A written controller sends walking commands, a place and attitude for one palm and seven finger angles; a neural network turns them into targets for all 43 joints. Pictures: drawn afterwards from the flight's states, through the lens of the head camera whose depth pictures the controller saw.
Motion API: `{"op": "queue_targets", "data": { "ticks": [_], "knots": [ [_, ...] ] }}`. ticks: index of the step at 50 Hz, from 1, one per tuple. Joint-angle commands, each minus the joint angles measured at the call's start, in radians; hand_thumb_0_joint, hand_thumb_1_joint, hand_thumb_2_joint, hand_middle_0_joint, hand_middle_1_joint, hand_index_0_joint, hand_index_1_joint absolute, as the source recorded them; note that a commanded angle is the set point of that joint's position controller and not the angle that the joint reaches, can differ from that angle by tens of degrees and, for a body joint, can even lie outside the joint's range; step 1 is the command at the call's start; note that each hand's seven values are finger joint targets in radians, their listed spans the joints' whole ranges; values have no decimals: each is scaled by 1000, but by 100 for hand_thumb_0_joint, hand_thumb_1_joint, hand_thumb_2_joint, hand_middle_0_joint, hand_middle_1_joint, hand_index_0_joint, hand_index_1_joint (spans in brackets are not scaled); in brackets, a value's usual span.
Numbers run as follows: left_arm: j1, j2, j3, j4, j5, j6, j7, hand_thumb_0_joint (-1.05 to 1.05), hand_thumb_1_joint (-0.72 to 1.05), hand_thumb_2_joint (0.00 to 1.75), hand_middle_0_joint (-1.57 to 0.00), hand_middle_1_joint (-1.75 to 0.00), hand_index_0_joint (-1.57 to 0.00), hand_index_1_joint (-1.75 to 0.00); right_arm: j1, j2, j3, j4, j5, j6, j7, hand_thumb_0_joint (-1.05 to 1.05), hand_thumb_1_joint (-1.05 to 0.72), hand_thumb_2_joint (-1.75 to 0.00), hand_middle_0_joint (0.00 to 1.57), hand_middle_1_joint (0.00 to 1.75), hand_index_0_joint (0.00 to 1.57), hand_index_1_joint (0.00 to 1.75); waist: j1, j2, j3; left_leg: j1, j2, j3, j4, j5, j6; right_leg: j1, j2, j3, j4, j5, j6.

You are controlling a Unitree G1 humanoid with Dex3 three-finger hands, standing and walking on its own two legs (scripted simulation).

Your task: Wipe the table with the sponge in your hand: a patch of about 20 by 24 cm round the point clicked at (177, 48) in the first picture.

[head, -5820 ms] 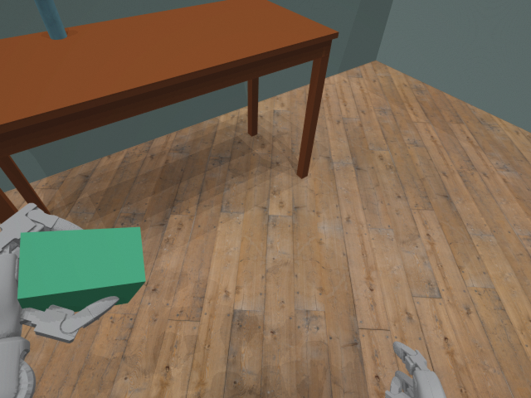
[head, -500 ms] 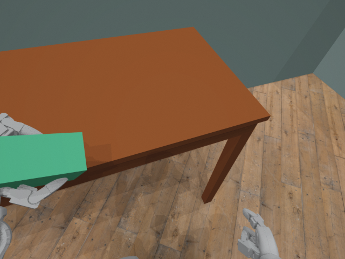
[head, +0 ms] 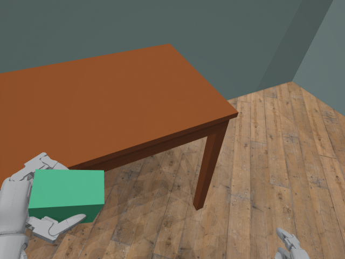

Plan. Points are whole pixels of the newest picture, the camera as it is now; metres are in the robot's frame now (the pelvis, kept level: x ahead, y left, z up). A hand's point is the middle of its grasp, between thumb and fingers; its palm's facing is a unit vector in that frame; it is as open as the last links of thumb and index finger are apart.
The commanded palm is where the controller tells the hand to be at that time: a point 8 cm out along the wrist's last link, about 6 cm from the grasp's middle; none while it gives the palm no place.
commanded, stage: come to a stop and stand still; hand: left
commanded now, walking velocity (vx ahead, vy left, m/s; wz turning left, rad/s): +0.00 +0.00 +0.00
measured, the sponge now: (77, 198) +0.20 +0.19 +0.11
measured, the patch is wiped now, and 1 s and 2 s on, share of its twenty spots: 0.00 0.00 0.00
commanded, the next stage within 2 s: look again from close up in 0.82 s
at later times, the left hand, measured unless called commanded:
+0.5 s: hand (12, 184) +0.20 +0.30 +0.14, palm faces +0.43 -0.83 -0.35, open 10.1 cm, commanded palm +0.14 +0.31 +0.18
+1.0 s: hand (15, 174) +0.21 +0.28 +0.17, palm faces +0.44 -0.83 -0.34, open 10.1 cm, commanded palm +0.16 +0.31 +0.18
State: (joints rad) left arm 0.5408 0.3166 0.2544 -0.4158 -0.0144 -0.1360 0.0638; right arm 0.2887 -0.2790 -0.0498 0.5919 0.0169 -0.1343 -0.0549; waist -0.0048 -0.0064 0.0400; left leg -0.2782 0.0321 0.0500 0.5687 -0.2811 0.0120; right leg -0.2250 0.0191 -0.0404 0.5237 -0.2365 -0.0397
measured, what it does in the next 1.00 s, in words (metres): steps on the spot: left foot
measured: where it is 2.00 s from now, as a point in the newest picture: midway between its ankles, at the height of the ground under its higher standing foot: outside the picture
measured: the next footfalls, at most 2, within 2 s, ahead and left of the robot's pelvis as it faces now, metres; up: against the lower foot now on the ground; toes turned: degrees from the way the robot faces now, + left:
left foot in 0.34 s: +0.07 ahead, +0.11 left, +0.00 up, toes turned -1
right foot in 1.96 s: +0.19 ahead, -0.01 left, +0.00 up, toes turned +1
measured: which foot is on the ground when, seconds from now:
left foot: down 0.00-0.26, up 0.28-0.32, down 0.34-1.00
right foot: down 0.00-1.00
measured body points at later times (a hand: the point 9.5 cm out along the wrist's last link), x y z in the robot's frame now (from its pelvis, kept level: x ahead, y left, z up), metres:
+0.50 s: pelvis -0.01 +0.03 +0.01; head +0.00 +0.06 +0.45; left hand +0.18 +0.34 +0.16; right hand +0.15 -0.17 -0.07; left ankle +0.03 +0.11 -0.73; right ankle +0.01 -0.09 -0.73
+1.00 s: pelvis +0.00 +0.03 +0.01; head +0.01 +0.04 +0.46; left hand +0.18 +0.33 +0.18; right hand +0.20 -0.19 -0.06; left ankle +0.03 +0.11 -0.73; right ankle -0.01 -0.08 -0.73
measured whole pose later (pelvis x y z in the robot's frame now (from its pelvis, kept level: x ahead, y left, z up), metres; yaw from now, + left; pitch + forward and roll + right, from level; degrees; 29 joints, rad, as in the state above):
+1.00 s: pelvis +0.00 +0.03 +0.01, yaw +2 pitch -1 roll -1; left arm 0.41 0.34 0.33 -0.43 -0.04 -0.18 0.12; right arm 0.19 -0.21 0.02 0.57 -0.01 -0.10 -0.06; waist 0.04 -0.01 0.02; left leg -0.23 -0.05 -0.02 0.42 -0.18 0.05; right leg -0.13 0.05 0.00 0.36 -0.22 -0.03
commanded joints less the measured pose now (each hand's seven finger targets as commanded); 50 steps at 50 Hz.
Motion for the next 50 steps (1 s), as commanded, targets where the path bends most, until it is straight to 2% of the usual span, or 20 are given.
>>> {"op": "queue_targets", "data": {
  "ticks": [1, 4, 5, 6, 9, 11, 13, 14, 16, 19, 21, 22, 24, 26, 28, 30, 31, 35, 44, 50],
  "knots": [
    [-342, 284, 249, -320, -26, -111, 103, 0, 10, 130, -120, -160, -120, -160, -153, -58, 12, -171, -13, -76, -15, 0, -90, -90, 20, 30, 20, 30, 28, 136, -22, 88, 12, -94, -210, -34, 20, -96, -84, 135, -185, -226, -11],
    [-383, 287, 253, -308, -15, -138, 95, 0, 10, 130, -120, -160, -120, -160, -156, -59, 19, -174, -11, -91, -11, 0, -90, -90, 20, 30, 20, 30, 37, 359, -23, -111, 106, -202, -399, -370, 64, 85, 1, 43, -25, -167, 27],
    [-398, 244, 224, -292, 1, -145, 88, 0, 10, 130, -120, -160, -120, -160, -161, -50, 23, -176, -12, -99, -4, 0, -90, -90, 20, 30, 20, 30, 41, 392, -19, -206, 113, -202, -415, -434, 78, 167, 16, 22, 31, -115, 29],
    [-385, 228, 210, -264, 8, -149, 83, 0, 10, 130, -120, -160, -120, -160, -162, -48, 23, -176, -12, -103, 6, 0, -90, -90, 20, 30, 20, 30, 46, 355, -17, -245, 101, -179, -391, -419, 78, 212, 14, 22, 20, -83, 29],
    [-237, 155, 156, -171, -1, -142, 58, 0, 10, 130, -120, -160, -120, -160, -137, -40, 14, -178, -16, -104, 32, 0, -90, -90, 20, 30, 20, 30, 36, 123, -62, -98, 13, -88, -231, -205, 33, 132, -15, 71, -182, -93, 26],
    [-198, 170, 155, -165, -10, -128, 50, 0, 10, 130, -120, -160, -120, -160, -130, -38, 16, -170, -23, -91, 31, 0, -90, -90, 20, 30, 20, 30, 34, -76, -35, -25, -43, -48, -90, -144, -1, -23, -88, 180, -329, -295, 3],
    [-180, 169, 151, -129, -23, -103, 49, 0, 10, 130, -120, -160, -120, -160, -114, -34, 19, -146, -25, -66, 22, 0, -90, -90, 20, 30, 20, 30, 24, -186, -10, 88, -73, -25, 123, -97, -24, -275, -179, 261, -416, -519, -60],
    [-184, 171, 166, -111, -28, -87, 47, 0, 10, 130, -120, -160, -120, -160, -124, -36, 20, -140, -28, -54, 20, 0, -90, -90, 20, 30, 20, 30, 17, -168, 6, 107, -74, -27, 138, -72, -25, -321, -182, 262, -416, -518, -71],
    [-256, 185, 169, -142, -31, -78, 50, 0, 10, 130, -120, -160, -120, -160, -139, -25, 41, -130, -26, -44, 14, 0, -90, -90, 20, 30, 20, 30, 7, -118, -20, 120, -58, -49, -32, -43, -16, -245, -122, 143, -307, -391, -30],
    [-367, 258, 229, -242, -24, -103, 65, 0, 10, 130, -120, -160, -120, -160, -176, -43, 39, -151, -24, -57, 1, 0, -90, -90, 20, 30, 20, 30, 23, 89, -42, 41, 44, -216, -325, -73, 16, -47, 15, 55, -94, -124, 40],
    [-358, 212, 200, -280, -14, -120, 63, 0, 10, 130, -120, -160, -120, -160, -174, -36, 41, -162, -24, -60, 1, 0, -90, -90, 20, 30, 20, 30, 31, 264, -83, -81, 128, -355, -472, -396, 50, 72, 36, 51, 51, -114, 46],
    [-381, 221, 200, -327, -2, -122, 64, 0, 10, 130, -120, -160, -120, -160, -180, -26, 44, -174, -29, -65, 4, 0, -90, -90, 20, 30, 20, 30, 33, 291, -70, -110, 141, -376, -498, -429, 62, 95, 35, 53, 81, -80, 45],
    [-381, 232, 195, -410, 1, -132, 66, 0, 10, 130, -120, -160, -120, -160, -182, -14, 46, -185, -32, -84, 10, 0, -90, -90, 20, 30, 20, 30, 34, 263, -101, 4, 116, -307, -428, -231, 50, 67, 21, 46, 19, -8, 40],
    [-271, 211, 185, -378, -2, -139, 72, 0, 10, 130, -120, -160, -120, -160, -157, -21, 41, -170, -38, -97, 19, 0, -90, -90, 20, 30, 20, 30, 41, 157, -174, 110, 84, -258, -300, 67, 37, 115, 2, 47, -136, 56, 27],
    [-208, 207, 190, -318, -9, -135, 71, 0, 10, 130, -120, -160, -120, -160, -159, -28, 38, -160, -39, -89, 27, 0, -90, -90, 20, 30, 20, 30, 37, 94, -200, 98, 38, -185, -221, 194, 6, 171, -31, 79, -176, 157, 13],
    [-167, 194, 200, -233, -20, -127, 69, 0, 10, 130, -120, -160, -120, -160, -143, -32, 38, -142, -42, -72, 28, 0, -90, -90, 20, 30, 20, 30, 29, 111, -198, 141, 23, -166, -192, 377, -39, 141, -44, 74, -162, 245, 2],
    [-162, 173, 185, -209, -21, -120, 66, 0, 10, 130, -120, -160, -120, -160, -136, -44, 26, -135, -34, -63, 27, 0, -90, -90, 20, 30, 20, 30, 29, 51, -224, 178, 26, -155, -156, 463, -33, 131, -37, 77, -151, 284, 5],
    [-129, 179, 192, -166, -40, -98, 56, 0, 10, 130, -120, -160, -120, -160, -154, -42, 26, -149, -19, -26, 15, 0, -90, -90, 20, 30, 20, 30, 28, 27, -213, 192, 37, -149, -171, 465, -26, 96, -40, 67, -156, 254, 18],
    [-242, 231, 203, -287, -42, -110, 68, 0, 10, 130, -120, -160, -120, -160, -196, -43, 34, -181, -24, -14, -10, 0, -90, -90, 20, 30, 20, 30, 33, 100, -140, 116, 19, -160, -241, 193, -1, 92, -46, 96, -199, 140, 15],
    [-244, 179, 162, -204, -37, -106, 69, 0, 10, 130, -120, -160, -120, -160, -178, -42, 30, -169, -22, -9, -7, 0, -90, -90, 20, 30, 20, 30, 25, 93, -115, 117, 6, -151, -232, 116, 0, 62, -53, 120, -253, 85, 7]
  ]
}}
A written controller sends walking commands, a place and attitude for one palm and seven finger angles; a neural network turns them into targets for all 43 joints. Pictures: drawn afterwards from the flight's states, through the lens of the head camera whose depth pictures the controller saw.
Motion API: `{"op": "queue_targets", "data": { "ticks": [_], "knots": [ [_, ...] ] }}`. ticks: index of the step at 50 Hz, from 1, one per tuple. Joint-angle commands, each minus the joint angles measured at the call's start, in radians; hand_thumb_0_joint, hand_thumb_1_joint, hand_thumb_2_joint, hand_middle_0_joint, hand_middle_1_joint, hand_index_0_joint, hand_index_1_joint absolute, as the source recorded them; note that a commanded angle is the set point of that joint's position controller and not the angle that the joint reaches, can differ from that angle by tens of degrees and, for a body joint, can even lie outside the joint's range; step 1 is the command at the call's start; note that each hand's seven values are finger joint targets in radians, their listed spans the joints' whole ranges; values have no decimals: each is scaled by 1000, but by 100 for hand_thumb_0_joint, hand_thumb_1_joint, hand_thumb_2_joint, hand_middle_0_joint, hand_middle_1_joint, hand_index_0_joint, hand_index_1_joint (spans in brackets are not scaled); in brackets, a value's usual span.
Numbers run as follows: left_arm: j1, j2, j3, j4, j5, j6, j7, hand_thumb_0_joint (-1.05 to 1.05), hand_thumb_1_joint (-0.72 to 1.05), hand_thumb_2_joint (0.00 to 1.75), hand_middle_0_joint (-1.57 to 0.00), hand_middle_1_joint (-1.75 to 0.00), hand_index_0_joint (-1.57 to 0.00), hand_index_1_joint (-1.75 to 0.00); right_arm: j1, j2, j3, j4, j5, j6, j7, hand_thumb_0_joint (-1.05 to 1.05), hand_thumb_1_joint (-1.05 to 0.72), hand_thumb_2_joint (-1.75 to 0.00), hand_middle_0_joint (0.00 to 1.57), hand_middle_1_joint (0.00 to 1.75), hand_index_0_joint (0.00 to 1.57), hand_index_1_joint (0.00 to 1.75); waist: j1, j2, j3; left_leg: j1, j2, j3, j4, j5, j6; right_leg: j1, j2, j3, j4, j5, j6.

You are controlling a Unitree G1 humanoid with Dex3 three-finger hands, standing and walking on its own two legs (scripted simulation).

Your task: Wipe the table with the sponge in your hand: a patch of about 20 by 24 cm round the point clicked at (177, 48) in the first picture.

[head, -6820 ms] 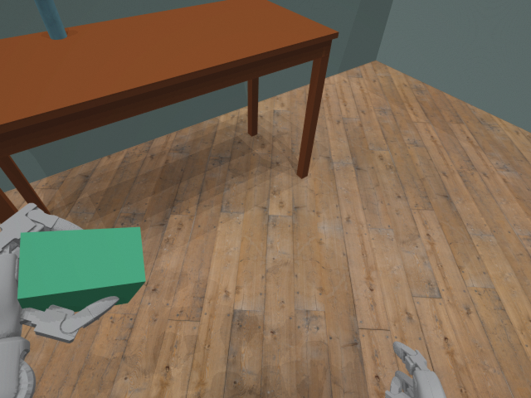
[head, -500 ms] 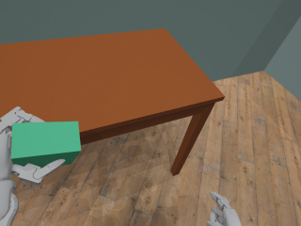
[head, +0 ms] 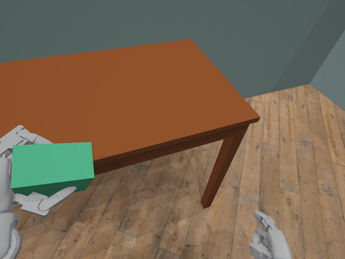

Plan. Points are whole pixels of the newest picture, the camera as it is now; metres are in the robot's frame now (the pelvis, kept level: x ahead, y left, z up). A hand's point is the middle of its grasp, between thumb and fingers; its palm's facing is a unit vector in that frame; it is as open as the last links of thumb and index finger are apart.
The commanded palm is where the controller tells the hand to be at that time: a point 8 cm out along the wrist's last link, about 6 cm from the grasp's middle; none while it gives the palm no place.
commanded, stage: look again from close up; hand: left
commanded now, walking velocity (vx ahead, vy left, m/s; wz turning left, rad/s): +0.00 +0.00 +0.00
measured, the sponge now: (65, 170) +0.23 +0.22 +0.14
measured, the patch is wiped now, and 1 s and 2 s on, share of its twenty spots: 0.00 0.00 0.00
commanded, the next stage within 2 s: shuffle to correct the standing spot in 0.18 s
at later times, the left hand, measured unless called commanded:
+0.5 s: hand (46, 167) +0.22 +0.25 +0.15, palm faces +0.40 -0.84 -0.36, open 10.1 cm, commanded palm +0.18 +0.29 +0.17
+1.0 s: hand (60, 130) +0.30 +0.26 +0.16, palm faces +0.38 -0.77 -0.51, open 10.1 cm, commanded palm +0.24 +0.30 +0.17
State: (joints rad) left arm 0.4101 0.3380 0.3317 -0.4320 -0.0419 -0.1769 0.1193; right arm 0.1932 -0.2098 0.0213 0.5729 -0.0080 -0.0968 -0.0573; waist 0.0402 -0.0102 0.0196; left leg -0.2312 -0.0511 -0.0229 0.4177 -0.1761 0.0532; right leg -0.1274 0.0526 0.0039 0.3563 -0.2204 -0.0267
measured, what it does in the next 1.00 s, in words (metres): steps on the spot: right foot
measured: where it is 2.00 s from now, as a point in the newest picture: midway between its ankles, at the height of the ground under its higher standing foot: outside the picture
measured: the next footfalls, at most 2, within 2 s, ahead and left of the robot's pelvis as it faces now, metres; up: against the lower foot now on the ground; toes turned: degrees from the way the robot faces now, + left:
right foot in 0.96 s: +0.18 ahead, -0.04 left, +0.00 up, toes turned -1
left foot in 1.30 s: +0.23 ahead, +0.21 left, +0.00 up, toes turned -2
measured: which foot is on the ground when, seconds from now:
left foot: down 0.00-0.96, up 0.98-1.00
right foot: down 0.00-0.60, up 0.62-0.94, down 0.96-1.00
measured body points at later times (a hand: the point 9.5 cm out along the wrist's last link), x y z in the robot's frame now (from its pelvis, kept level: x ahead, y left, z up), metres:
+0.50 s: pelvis +0.02 +0.00 -0.01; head +0.01 +0.01 +0.44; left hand +0.20 +0.30 +0.17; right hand +0.18 -0.24 -0.09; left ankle +0.03 +0.08 -0.74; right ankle -0.02 -0.10 -0.74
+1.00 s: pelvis +0.09 +0.02 -0.02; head +0.12 +0.00 +0.42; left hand +0.28 +0.30 +0.18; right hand +0.24 -0.21 -0.13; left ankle +0.04 +0.08 -0.72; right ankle +0.13 -0.08 -0.75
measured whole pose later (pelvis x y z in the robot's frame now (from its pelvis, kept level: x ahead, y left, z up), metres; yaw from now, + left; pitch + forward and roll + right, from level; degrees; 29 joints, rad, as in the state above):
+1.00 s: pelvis +0.09 +0.02 -0.02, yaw +2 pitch +0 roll -1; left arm 0.47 0.42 0.40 -0.47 -0.04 -0.22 0.11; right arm 0.26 -0.21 0.00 0.61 0.00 -0.08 -0.03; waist -0.01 0.06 0.06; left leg -0.32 -0.09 -0.01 0.87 -0.41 0.06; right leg -0.35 -0.03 -0.18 0.62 -0.27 -0.06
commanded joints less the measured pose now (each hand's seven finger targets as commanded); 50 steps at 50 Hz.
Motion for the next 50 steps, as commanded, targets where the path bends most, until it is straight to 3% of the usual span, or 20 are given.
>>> {"op": "queue_targets", "data": {
  "ticks": [1, 8, 14, 17, 23, 26, 28, 29, 30, 31, 32, 35, 39, 44, 45, 46, 47, 48, 49, 50],
  "knots": [
    [-115, 163, 87, -183, -9, -65, 15, 0, 10, 130, -120, -160, -120, -160, -78, -115, -43, -148, 3, -46, -5, 0, -90, -90, 20, 30, 20, 30, -20, 85, -94, 73, 89, -79, -83, 13, -42, -38, -82, 69, -87, 71, -3],
    [-68, 178, 103, -195, -17, -57, 14, 0, 10, 130, -120, -160, -120, -160, -78, -113, -43, -156, 7, -38, -6, 0, -90, -90, 20, 30, 20, 30, -13, 45, -135, 84, 89, -72, -71, 130, -36, 9, -79, 49, -65, 163, 6],
    [-29, 212, 138, -236, -25, -58, 15, 0, 10, 130, -120, -160, -120, -160, -85, -114, -43, -160, 8, -38, -7, 0, -90, -90, 20, 30, 20, 30, -12, 76, -167, 107, 91, -62, -38, 258, -41, 25, -87, 45, -38, 229, 7],
    [-1, 190, 125, -207, -28, -57, 15, 0, 10, 130, -120, -160, -120, -160, -73, -118, -52, -152, 7, -32, -3, 0, -90, -90, 20, 30, 20, 30, -18, 50, -171, 61, 90, -60, -2, 132, -22, 43, -116, 70, -25, 162, -8],
    [-63, 178, 94, -178, -22, -59, 16, 0, 10, 130, -120, -160, -120, -160, -67, -123, -62, -141, 15, -22, 6, 0, -90, -90, 20, 30, 20, 30, -28, -45, -30, -102, 58, -41, 168, -144, -9, -72, -246, 240, -86, -234, -89],
    [-125, 198, 101, -198, -14, -67, 19, 0, 10, 130, -120, -160, -120, -160, -58, -121, -62, -136, 22, -20, 9, 0, -90, -90, 20, 30, 20, 30, -32, -34, -16, -95, 64, -26, 165, -124, -5, -72, -268, 227, 4, -169, -107],
    [-145, 207, 110, -231, -15, -74, 18, 0, 10, 130, -120, -160, -120, -160, -49, -131, -67, -136, 24, -22, 12, 0, -90, -90, 20, 30, 20, 30, -43, 64, -42, 19, 96, -109, 60, -36, 19, -132, -181, 116, 177, -77, -62],
    [-164, 220, 120, -269, -15, -82, 17, 0, 10, 130, -120, -160, -120, -160, -62, -144, -65, -139, 24, -28, 8, 0, -90, -90, 20, 30, 20, 30, -51, 232, -55, 134, 163, -246, -33, 24, 46, -242, -88, 26, 339, -65, -13],
    [-177, 215, 112, -306, -8, -93, 19, 0, 10, 130, -120, -160, -120, -160, -41, -130, -63, -142, 15, -37, 11, 0, -90, -90, 20, 30, 20, 30, -60, 322, -66, 255, 248, -443, -125, 127, 80, -390, -26, -43, 516, -218, 19],
    [-165, 224, 116, -300, -2, -97, 21, 0, 10, 130, -120, -160, -120, -160, -39, -110, -60, -145, 3, -48, 17, 0, -90, -90, 20, 30, 20, 30, -60, 298, -58, 303, 300, -541, -166, 185, 113, -489, -26, -1, 670, -323, 15],
    [-161, 225, 119, -296, 3, -97, 23, 0, 10, 130, -120, -160, -120, -160, -34, -107, -58, -139, -6, -52, 23, 0, -90, -90, 20, 30, 20, 30, -56, 212, -44, 281, 314, -543, -162, 231, 124, -515, -45, 23, 753, -310, 8],
    [-35, 208, 128, -290, 2, -89, 17, 0, 10, 130, -120, -160, -120, -160, -12, -119, -74, -130, 7, -59, 34, 0, -90, -90, 20, 30, 20, 30, -40, 93, -73, 275, 255, -325, -84, 377, 137, -520, -83, -21, 755, -213, 15],
    [94, 219, 176, -288, -4, -99, 7, 0, 10, 130, -120, -160, -120, -160, -17, -120, -73, -135, 14, -53, 38, 0, -90, -90, 20, 30, 20, 30, -34, 171, -87, 166, 190, -160, -93, 358, 80, -420, -89, -99, 607, -101, 25],
    [74, 235, 199, -250, -17, -99, 10, 0, 10, 130, -120, -160, -120, -160, -24, -121, -63, -140, 8, -46, 20, 0, -90, -90, 20, 30, 20, 30, -36, 140, -115, 98, 172, -110, -21, 400, 30, -220, -63, -167, 306, -41, 22],
    [56, 226, 191, -246, -21, -102, 12, 0, 10, 130, -120, -160, -120, -160, -27, -122, -63, -139, 7, -42, 16, 0, -90, -90, 20, 30, 20, 30, -29, 124, -141, 50, 165, -109, 40, 400, 16, -111, -61, -173, 211, -15, 14],
    [46, 225, 193, -226, -21, -103, 15, 0, 10, 130, -120, -160, -120, -160, -38, -127, -66, -140, 6, -38, 15, 0, -90, -90, 20, 30, 20, 30, -11, 70, -162, -64, 159, -108, 152, 376, -6, 63, -72, -161, 121, 51, -4],
    [35, 240, 204, -215, -14, -104, 19, 0, 10, 130, -120, -160, -120, -160, -48, -128, -71, -138, 8, -33, 19, 0, -90, -90, 20, 30, 20, 30, 8, -51, -226, -281, 127, -71, 401, 252, -18, 329, -193, -23, 113, 158, -64],
    [10, 260, 206, -214, -15, -103, 20, 0, 10, 130, -120, -160, -120, -160, -44, -117, -84, -153, 12, -35, 25, 0, -90, -90, 20, 30, 20, 30, -6, -296, -284, -486, 2, 14, 754, -82, -32, 450, -467, 390, 81, 298, -200],
    [16, 211, 178, -161, -32, -108, 10, 0, 10, 130, -120, -160, -120, -160, -36, -144, -85, -147, 10, -37, 34, 0, -90, -90, 20, 30, 20, 30, -29, -208, -220, -521, 8, -52, 913, -285, -37, 330, -568, 509, 18, 306, -231],
    [5, 219, 196, -176, -34, -116, 14, 0, 10, 130, -120, -160, -120, -160, -28, -139, -82, -130, 4, -29, 38, 0, -90, -90, 20, 30, 20, 30, -35, -142, -139, -535, 60, -84, 952, -288, -48, 221, -569, 484, -2, 234, -234]
  ]
}}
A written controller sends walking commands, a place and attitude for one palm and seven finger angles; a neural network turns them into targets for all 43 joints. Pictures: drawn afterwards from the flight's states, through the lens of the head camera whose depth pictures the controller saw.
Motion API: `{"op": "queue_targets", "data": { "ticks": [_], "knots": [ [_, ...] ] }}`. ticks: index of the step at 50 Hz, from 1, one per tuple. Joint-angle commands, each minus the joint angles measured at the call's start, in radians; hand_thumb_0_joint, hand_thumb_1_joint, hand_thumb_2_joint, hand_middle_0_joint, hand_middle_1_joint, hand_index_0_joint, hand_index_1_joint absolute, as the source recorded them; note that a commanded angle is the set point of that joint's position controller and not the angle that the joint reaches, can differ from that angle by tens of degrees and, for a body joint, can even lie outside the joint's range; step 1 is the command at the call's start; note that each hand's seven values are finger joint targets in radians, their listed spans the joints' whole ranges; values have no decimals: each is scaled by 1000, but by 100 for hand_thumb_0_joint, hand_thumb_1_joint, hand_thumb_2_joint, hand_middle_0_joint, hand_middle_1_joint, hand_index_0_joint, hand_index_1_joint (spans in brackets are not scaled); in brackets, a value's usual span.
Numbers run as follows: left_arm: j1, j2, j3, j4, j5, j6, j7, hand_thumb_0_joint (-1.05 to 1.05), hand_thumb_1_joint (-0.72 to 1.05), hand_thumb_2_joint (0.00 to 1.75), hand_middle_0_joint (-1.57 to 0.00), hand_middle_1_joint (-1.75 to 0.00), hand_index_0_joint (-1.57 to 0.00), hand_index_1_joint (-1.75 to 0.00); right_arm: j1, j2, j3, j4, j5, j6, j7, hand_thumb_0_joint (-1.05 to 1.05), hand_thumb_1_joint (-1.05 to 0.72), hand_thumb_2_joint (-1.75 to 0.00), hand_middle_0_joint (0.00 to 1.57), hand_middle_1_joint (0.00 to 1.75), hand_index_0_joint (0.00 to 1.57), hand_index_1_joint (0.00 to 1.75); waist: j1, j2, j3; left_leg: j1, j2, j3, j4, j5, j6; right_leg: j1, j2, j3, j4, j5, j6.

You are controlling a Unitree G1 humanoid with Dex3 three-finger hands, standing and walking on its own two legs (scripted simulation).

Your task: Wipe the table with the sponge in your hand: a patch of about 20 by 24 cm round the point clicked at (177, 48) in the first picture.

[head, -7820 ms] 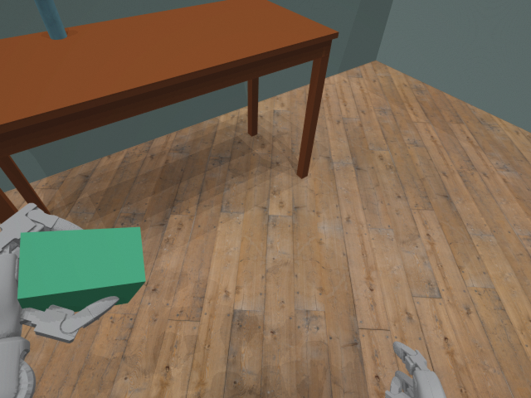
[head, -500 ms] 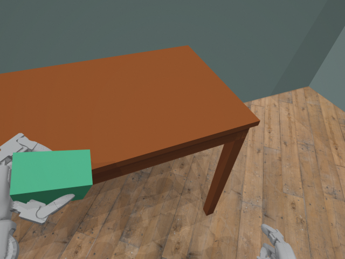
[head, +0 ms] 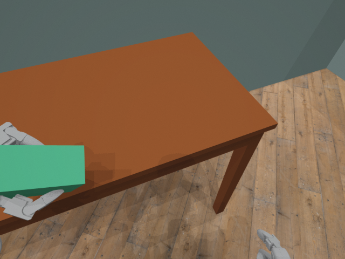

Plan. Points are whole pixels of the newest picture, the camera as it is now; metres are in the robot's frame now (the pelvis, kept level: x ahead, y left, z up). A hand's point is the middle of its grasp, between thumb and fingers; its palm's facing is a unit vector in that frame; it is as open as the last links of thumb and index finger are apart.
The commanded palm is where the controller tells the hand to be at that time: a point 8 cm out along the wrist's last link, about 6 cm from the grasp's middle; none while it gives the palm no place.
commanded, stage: shuffle to correct the standing spot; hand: left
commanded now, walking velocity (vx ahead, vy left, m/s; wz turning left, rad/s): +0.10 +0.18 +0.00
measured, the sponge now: (53, 172) +0.23 +0.22 +0.16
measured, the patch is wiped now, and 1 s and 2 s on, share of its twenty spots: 0.00 0.00 0.00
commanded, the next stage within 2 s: come to a stop and stand still in 0.26 s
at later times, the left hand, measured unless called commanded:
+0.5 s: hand (4, 137) +0.28 +0.32 +0.18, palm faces +0.44 -0.80 -0.40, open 10.1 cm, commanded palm +0.22 +0.35 +0.20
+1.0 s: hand out of the picture +0.29 +0.33 +0.19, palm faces +0.43 -0.81 -0.40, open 10.1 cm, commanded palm +0.22 +0.34 +0.20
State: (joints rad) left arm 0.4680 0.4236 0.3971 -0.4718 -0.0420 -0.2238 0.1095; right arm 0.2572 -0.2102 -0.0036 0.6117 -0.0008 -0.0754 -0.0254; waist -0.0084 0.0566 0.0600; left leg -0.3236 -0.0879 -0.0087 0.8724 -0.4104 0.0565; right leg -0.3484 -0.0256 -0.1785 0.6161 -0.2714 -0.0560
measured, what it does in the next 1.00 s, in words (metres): steps on the spot: left foot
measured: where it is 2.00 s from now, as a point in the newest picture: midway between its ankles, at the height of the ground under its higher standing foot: outside the picture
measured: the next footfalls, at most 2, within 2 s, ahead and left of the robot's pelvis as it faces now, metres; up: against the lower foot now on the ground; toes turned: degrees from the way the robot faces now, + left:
left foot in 0.30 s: +0.15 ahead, +0.19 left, +0.00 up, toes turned -4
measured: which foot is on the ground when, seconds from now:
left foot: up 0.00-0.28, down 0.30-1.00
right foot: down 0.00-1.00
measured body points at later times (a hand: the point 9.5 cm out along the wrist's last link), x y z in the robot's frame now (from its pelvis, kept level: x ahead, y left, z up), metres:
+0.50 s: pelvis +0.06 +0.06 +0.00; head +0.08 +0.06 +0.45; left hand +0.25 +0.36 +0.20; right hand +0.24 -0.14 -0.08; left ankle +0.11 +0.19 -0.72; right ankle +0.05 -0.06 -0.72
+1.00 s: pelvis +0.05 +0.07 +0.02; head +0.08 +0.07 +0.47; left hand +0.26 +0.37 +0.21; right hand +0.23 -0.18 -0.05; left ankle +0.11 +0.19 -0.72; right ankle +0.05 -0.06 -0.72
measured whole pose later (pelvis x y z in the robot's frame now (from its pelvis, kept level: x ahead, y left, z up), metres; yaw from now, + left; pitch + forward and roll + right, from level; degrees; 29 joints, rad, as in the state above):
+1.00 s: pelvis +0.05 +0.07 +0.02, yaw -1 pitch -1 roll -1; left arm 0.33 0.39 0.42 -0.38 -0.05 -0.18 0.11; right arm 0.18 -0.24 -0.04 0.58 0.02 -0.15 -0.02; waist 0.03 0.00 0.07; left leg -0.29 0.08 0.07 0.48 -0.17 -0.02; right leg -0.20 0.00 -0.02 0.47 -0.25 0.01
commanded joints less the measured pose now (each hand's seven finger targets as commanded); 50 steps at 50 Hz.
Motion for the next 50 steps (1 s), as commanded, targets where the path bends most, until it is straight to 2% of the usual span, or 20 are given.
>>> {"op": "queue_targets", "data": {
  "ticks": [1, 4, 6, 12, 13, 15, 16, 19, 22, 25, 28, 31, 35, 40, 41, 42, 43, 44, 46, 50],
  "knots": [
    [-49, 141, 126, -175, -28, -73, 21, 0, 10, 130, -120, -160, -120, -160, -79, -156, -72, -157, 6, -47, 17, 0, -90, -90, 20, 30, 20, 30, 22, -209, -162, -417, 132, -130, 499, -24, -54, 355, -462, 625, -253, 211, -187],
    [-71, 173, 133, -291, 0, -94, 27, 0, 10, 130, -120, -160, -120, -160, -147, -112, -46, -146, 6, -19, 20, 0, -90, -90, 20, 30, 20, 30, 21, -77, -99, -267, 190, -77, 328, 64, -53, 120, -362, 377, -248, 267, -125],
    [-129, 153, 102, -347, -8, -90, 34, 0, 10, 130, -120, -160, -120, -160, -147, -95, -39, -158, 3, -27, 7, 0, -90, -90, 20, 30, 20, 30, 12, -134, -65, -118, 187, 8, 132, 152, -50, -23, -301, 237, -294, 160, -91],
    [-114, 162, 129, -302, -14, -62, 67, 0, 10, 130, -120, -160, -120, -160, -136, -83, -55, -159, 2, -82, -30, 0, -90, -90, 20, 30, 20, 30, 33, -90, -99, 131, 83, 163, -297, 203, -51, 42, -237, 207, -143, 66, -37],
    [-108, 154, 130, -292, -15, -63, 65, 0, 10, 130, -120, -160, -120, -160, -129, -88, -60, -165, 7, -81, -33, 0, -90, -90, 20, 30, 20, 30, 29, -53, -110, 147, 88, 135, -342, 193, -46, 59, -217, 203, -78, 87, -18],
    [-83, 120, 117, -258, -16, -64, 61, 0, 10, 130, -120, -160, -120, -160, -115, -124, -69, -176, 22, -87, -34, 0, -90, -90, 20, 30, 20, 30, 19, 138, -158, 210, 277, -156, -420, 338, 58, -42, -68, 105, 203, -63, 57],
    [-89, 120, 117, -239, -15, -63, 57, 0, 10, 130, -120, -160, -120, -160, -117, -129, -72, -189, 27, -87, -27, 0, -90, -90, 20, 30, 20, 30, 22, 147, -145, 181, 341, -248, -470, 480, 109, -80, -18, 104, 296, -248, 67],
    [-96, 131, 128, -186, -11, -42, 46, 0, 10, 130, -120, -160, -120, -160, -138, -119, -62, -172, 27, -92, -19, 0, -90, -90, 20, 30, 20, 30, 25, 181, -131, 42, 308, -137, -439, 462, 93, 41, -37, 106, 169, -201, 66],
    [-83, 113, 96, -250, -11, -35, 43, 0, 10, 130, -120, -160, -120, -160, -125, -93, -32, -177, 32, -100, -9, 0, -90, -90, 20, 30, 20, 30, 17, -73, -183, -6, 194, -21, -292, 320, -10, 219, -72, 209, -162, 230, 37],
    [-76, 97, 62, -328, -29, -6, 43, 0, 10, 130, -120, -160, -120, -160, -135, -92, -35, -173, 22, -100, -14, 0, -90, -90, 20, 30, 20, 30, 10, -227, -178, 102, 130, 29, -285, 319, -58, 159, -142, 286, -177, 301, -28],
    [-115, 141, 99, -357, -23, 1, 52, 0, 10, 130, -120, -160, -120, -160, -153, -88, -17, -171, 17, -99, -28, 0, -90, -90, 20, 30, 20, 30, 23, 28, -222, 215, 233, -62, -435, 610, -34, 161, -26, 157, -74, 241, 56],
    [-153, 132, 90, -301, -17, 8, 54, 0, 10, 130, -120, -160, -120, -160, -154, -83, -17, -161, 1, -101, -30, 0, -90, -90, 20, 30, 20, 30, 24, 151, -173, 209, 313, -125, -536, 587, -12, 112, 4, 144, -36, -68, 62],
    [-104, 86, 62, -235, -18, 18, 53, 0, 10, 130, -120, -160, -120, -160, -146, -82, -11, -158, 4, -98, -25, 0, -90, -90, 20, 30, 20, 30, 23, 164, -156, 137, 298, -86, -531, 376, -13, 192, -3, 148, -182, 36, 53],
    [-4, 64, 38, -245, -27, 39, 46, 0, 10, 130, -120, -160, -120, -160, -152, -89, -18, -176, 18, -75, -24, 0, -90, -90, 20, 30, 20, 30, 17, -27, -163, 95, 181, 13, -456, 211, -54, 218, -42, 209, -280, 208, 33],
    [-1030, 869, 622, -443, 123, -75, 18, 0, 10, 130, -120, -160, -120, -160, -96, -150, -62, -151, -50, -121, -30, 0, -90, -90, 20, 30, 20, 30, 80, -170, -15, 16, 174, 68, -314, 376, -46, 52, -82, 280, -367, 391, 44],
    [-454, 259, 219, 134, 41, -31, -24, 0, 10, 130, -120, -160, -120, -160, -101, -31, -26, -80, -17, -122, -32, 0, -90, -90, 20, 30, 20, 30, 28, -185, -193, 133, 93, 53, -391, 415, -47, 148, -117, 285, -237, 497, -28],
    [-206, 206, 184, 32, 8, -37, -13, 0, 10, 130, -120, -160, -120, -160, -89, -96, -58, -161, -2, -123, -26, 0, -90, -90, 20, 30, 20, 30, 68, -97, -181, 181, 136, 62, -371, 480, -57, 153, -81, 311, -244, 576, 27],
    [-115, 47, 58, 96, -9, -9, -10, 0, 10, 130, -120, -160, -120, -160, -100, -101, -63, -166, 24, -123, -16, 0, -90, -90, 20, 30, 20, 30, 48, 44, -247, 264, 154, 72, -397, 540, -50, 186, -75, 271, -184, 500, 23],
    [-166, 109, 59, -121, -14, -34, -11, 0, 10, 130, -120, -160, -120, -160, -110, -124, -69, -183, 21, -125, -1, 0, -90, -90, 20, 30, 20, 30, 51, 77, -279, 251, 177, 47, -396, 574, -32, 198, -60, 242, -190, 359, 52],
    [-75, 98, 17, -199, -15, -35, 2, 0, 10, 130, -120, -160, -120, -160, -157, -114, -55, -207, 23, -131, 4, 0, -90, -90, 20, 30, 20, 30, 48, -123, -201, 183, 159, 26, -405, 349, -35, 155, -65, 245, -264, 176, 50]
  ]
}}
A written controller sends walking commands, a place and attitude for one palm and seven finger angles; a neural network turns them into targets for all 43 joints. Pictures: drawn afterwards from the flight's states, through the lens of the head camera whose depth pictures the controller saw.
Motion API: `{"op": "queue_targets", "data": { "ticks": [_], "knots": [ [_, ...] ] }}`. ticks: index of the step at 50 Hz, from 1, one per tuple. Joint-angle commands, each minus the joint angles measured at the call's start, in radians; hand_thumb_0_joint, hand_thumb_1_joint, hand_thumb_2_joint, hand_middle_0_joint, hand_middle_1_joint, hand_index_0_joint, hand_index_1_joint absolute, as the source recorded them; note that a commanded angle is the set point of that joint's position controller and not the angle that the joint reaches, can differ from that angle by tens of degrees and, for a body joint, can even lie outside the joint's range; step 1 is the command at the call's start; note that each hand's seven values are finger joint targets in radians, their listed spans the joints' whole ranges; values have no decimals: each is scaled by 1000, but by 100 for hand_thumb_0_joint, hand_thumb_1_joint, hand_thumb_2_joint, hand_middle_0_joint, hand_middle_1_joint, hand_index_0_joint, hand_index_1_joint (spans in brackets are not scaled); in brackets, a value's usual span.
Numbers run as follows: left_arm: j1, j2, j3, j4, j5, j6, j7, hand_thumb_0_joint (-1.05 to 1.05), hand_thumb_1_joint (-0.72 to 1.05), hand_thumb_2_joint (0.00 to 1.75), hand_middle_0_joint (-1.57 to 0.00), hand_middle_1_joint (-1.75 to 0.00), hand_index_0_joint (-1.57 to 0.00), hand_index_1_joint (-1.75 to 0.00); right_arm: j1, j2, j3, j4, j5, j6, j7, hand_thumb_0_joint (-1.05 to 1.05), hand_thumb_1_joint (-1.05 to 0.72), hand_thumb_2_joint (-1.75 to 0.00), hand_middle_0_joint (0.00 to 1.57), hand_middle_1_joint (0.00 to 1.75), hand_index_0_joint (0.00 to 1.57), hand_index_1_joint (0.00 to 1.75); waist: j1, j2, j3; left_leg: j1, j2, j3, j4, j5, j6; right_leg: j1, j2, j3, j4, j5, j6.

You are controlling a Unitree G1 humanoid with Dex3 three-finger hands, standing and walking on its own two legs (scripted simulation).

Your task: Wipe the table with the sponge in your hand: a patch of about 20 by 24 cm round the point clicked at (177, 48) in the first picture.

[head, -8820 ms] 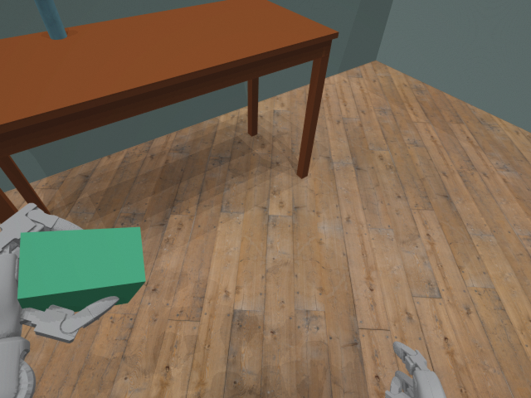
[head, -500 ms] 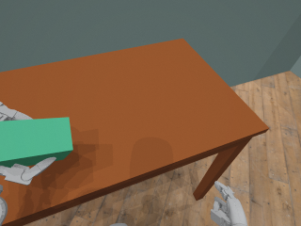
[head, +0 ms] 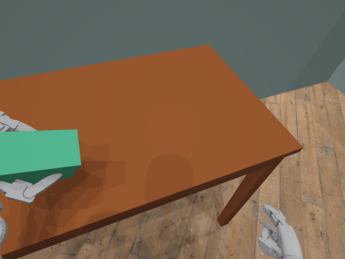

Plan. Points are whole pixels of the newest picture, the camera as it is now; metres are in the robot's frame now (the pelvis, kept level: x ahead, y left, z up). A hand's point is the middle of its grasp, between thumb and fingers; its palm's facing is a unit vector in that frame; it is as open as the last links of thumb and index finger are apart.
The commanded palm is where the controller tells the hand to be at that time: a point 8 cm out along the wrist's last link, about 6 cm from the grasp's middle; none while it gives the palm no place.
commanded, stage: come to a stop and stand still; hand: left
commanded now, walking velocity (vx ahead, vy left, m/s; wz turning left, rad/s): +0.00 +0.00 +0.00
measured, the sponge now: (50, 158) +0.25 +0.24 +0.15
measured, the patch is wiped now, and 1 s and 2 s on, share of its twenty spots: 0.00 0.00 0.00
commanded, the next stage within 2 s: look again from close up in 1.10 s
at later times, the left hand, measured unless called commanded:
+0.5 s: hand (17, 170) +0.22 +0.29 +0.15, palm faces +0.40 -0.84 -0.37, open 10.0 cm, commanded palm +0.15 +0.32 +0.18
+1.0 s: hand (27, 161) +0.23 +0.28 +0.16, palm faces +0.40 -0.83 -0.39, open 10.0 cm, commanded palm +0.17 +0.31 +0.18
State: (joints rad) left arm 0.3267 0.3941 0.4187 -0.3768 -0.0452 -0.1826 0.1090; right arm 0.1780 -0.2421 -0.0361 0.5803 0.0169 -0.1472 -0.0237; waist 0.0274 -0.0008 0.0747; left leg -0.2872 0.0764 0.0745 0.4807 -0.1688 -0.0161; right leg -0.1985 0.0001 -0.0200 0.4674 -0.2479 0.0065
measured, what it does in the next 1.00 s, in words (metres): stands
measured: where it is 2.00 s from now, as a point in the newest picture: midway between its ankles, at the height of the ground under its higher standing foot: outside the picture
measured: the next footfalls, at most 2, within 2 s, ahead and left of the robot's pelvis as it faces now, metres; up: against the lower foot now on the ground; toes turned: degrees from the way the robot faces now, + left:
none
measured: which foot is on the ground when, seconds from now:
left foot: down 0.00-1.00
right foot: down 0.00-1.00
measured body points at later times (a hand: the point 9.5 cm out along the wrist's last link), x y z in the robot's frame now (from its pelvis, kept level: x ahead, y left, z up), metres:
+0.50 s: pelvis +0.00 +0.03 +0.00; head +0.03 +0.06 +0.45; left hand +0.19 +0.33 +0.17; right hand +0.19 -0.17 -0.07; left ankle +0.05 +0.13 -0.74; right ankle +0.00 -0.12 -0.74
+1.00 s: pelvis +0.02 +0.02 +0.00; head +0.05 +0.05 +0.45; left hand +0.21 +0.32 +0.18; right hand +0.21 -0.20 -0.07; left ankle +0.05 +0.13 -0.74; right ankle +0.00 -0.12 -0.74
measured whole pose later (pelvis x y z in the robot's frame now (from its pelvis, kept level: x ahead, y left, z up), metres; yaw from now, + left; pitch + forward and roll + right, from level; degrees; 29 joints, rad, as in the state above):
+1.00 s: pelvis +0.02 +0.02 +0.00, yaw +2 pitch -1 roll -1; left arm 0.43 0.36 0.35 -0.49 -0.02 -0.18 0.11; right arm 0.18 -0.20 0.01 0.58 0.02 -0.12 -0.04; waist 0.02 -0.02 0.08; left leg -0.26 0.04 0.06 0.47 -0.20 0.02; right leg -0.13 -0.03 -0.04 0.38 -0.24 0.04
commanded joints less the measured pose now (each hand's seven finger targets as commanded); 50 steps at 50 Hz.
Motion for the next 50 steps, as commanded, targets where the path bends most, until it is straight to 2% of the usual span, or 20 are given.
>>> {"op": "queue_targets", "data": {
  "ticks": [1, 3, 4, 5, 9, 11, 18, 20, 24, 25, 29, 30, 32, 34, 35, 42, 44, 45, 49, 50],
  "knots": [
    [44, 158, 22, -320, -12, -81, 7, 0, 10, 130, -120, -160, -120, -160, -79, -84, -23, -179, 2, -61, -4, 0, -90, -90, 20, 30, 20, 30, 7, -92, -186, 129, -15, -68, -13, 46, 32, -20, -98, 101, -138, 86, -23],
    [30, 190, 63, -307, -14, -89, 16, 0, 10, 130, -120, -160, -120, -160, -81, -82, -16, -178, -2, -60, -19, 0, -90, -90, 20, 30, 20, 30, -1, -90, -115, 116, -28, -78, -22, -62, 28, -106, -106, 122, -194, -78, -35],
    [18, 242, 112, -319, -11, -92, 27, 0, 10, 130, -120, -160, -120, -160, -104, -83, -11, -170, -1, -54, -27, 0, -90, -90, 20, 30, 20, 30, 0, -43, -86, 134, -22, -80, -38, -93, 26, -157, -97, 123, -208, -148, -36],
    [-9, 215, 97, -315, -12, -101, 26, 0, 10, 130, -120, -160, -120, -160, -91, -84, -10, -170, -6, -50, -34, 0, -90, -90, 20, 30, 20, 30, -10, -18, -72, 103, -16, -94, -66, -142, 34, -146, -93, 106, -203, -189, -36],
    [-60, 215, 102, -310, -2, -121, 28, 0, 10, 130, -120, -160, -120, -160, -92, -82, -2, -167, -2, -64, -41, 0, -90, -90, 20, 30, 20, 30, -6, 160, -52, 47, 17, -125, -163, -247, 43, -84, -45, 75, -145, -142, -30],
    [-79, 174, 66, -309, 2, -134, 24, 0, 10, 130, -120, -160, -120, -160, -63, -82, -2, -163, -6, -76, -35, 0, -90, -90, 20, 30, 20, 30, -5, 179, -93, -5, 30, -151, -201, -299, 54, 11, -35, 47, -96, -94, -27],
    [-4, 109, 1, -279, 17, -115, 7, 0, 10, 130, -120, -160, -120, -160, -42, -84, -1, -144, -10, -102, -5, 0, -90, -90, 20, 30, 20, 30, -7, 47, -138, 45, 20, -131, -156, -176, 39, 27, -38, 36, -128, 1, -16],
    [1, 104, 0, -264, 20, -108, 7, 0, 10, 130, -120, -160, -120, -160, -47, -83, 5, -133, -14, -93, -4, 0, -90, -90, 20, 30, 20, 30, -12, 58, -141, 58, 16, -128, -165, -164, 34, 13, -28, 26, -134, 0, -12],
    [-25, 178, 77, -325, 21, -104, 16, 0, 10, 130, -120, -160, -120, -160, -79, -74, 10, -139, -9, -84, -9, 0, -90, -90, 20, 30, 20, 30, -8, 74, -173, 103, 10, -113, -139, -46, 28, 35, -36, 27, -118, 81, -13],
    [-22, 142, 47, -316, 12, -106, 9, 0, 10, 130, -120, -160, -120, -160, -61, -72, 12, -138, -16, -78, -11, 0, -90, -90, 20, 30, 20, 30, -11, 74, -176, 91, 12, -123, -146, -36, 32, 50, -33, 13, -116, 89, -11],
    [-7, 167, 74, -366, 15, -104, 16, 0, 10, 130, -120, -160, -120, -160, -82, -67, 12, -147, -7, -78, -12, 0, -90, -90, 20, 30, 20, 30, -5, 123, -199, 133, 19, -111, -133, 35, 28, 60, -36, 11, -91, 130, -13],
    [1, 131, 40, -359, 9, -105, 9, 0, 10, 130, -120, -160, -120, -160, -61, -73, 11, -143, -13, -72, -11, 0, -90, -90, 20, 30, 20, 30, -7, 120, -193, 111, 24, -123, -144, 33, 32, 73, -31, -5, -92, 128, -10],
    [14, 139, 47, -376, 10, -102, 10, 0, 10, 130, -120, -160, -120, -160, -59, -75, 2, -152, -7, -73, -10, 0, -90, -90, 20, 30, 20, 30, -6, 129, -198, 118, 32, -119, -130, 58, 33, 84, -44, 4, -87, 147, -12],
    [47, 146, 63, -342, 14, -92, 16, 0, 10, 130, -120, -160, -120, -160, -76, -72, 8, -146, -4, -68, -9, 0, -90, -90, 20, 30, 20, 30, -4, 118, -194, 130, 25, -104, -128, 64, 28, 69, -42, 1, -95, 152, -10],
    [57, 105, 24, -317, 10, -90, 9, 0, 10, 130, -120, -160, -120, -160, -54, -76, 6, -142, -9, -58, -8, 0, -90, -90, 20, 30, 20, 30, -8, 98, -185, 110, 26, -107, -130, 51, 31, 72, -40, -5, -106, 151, -9],
    [43, 133, 43, -320, 7, -72, 14, 0, 10, 130, -120, -160, -120, -160, -62, -81, -4, -155, 0, -36, -17, 0, -90, -90, 20, 30, 20, 30, -10, 53, -175, 126, 24, -96, -96, 93, 36, 72, -68, 18, -127, 214, -11],
    [31, 158, 65, -336, 12, -69, 22, 0, 10, 130, -120, -160, -120, -160, -83, -81, 0, -154, 2, -31, -20, 0, -90, -90, 20, 30, 20, 30, -7, 50, -181, 139, 18, -89, -92, 90, 34, 64, -65, 22, -129, 213, -12],
    [41, 119, 29, -325, 6, -69, 16, 0, 10, 130, -120, -160, -120, -160, -65, -82, 0, -151, -3, -25, -21, 0, -90, -90, 20, 30, 20, 30, -9, 51, -179, 131, 17, -91, -90, 94, 40, 74, -68, 13, -134, 218, -13],
    [29, 160, 61, -372, 10, -68, 26, 0, 10, 130, -120, -160, -120, -160, -85, -84, -3, -155, 3, -25, -24, 0, -90, -90, 20, 30, 20, 30, -7, 83, -191, 147, 16, -88, -86, 97, 35, 72, -70, 27, -125, 219, -16],
    [51, 128, 35, -350, 5, -68, 22, 0, 10, 130, -120, -160, -120, -160, -70, -79, -2, -155, 0, -20, -25, 0, -90, -90, 20, 30, 20, 30, -8, 80, -182, 141, 21, -88, -85, 93, 42, 74, -74, 18, -132, 217, -16]
  ]
}}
